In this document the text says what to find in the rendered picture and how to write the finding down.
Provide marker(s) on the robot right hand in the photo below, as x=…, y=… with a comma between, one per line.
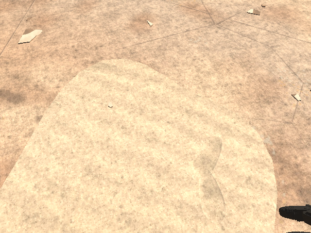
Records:
x=298, y=213

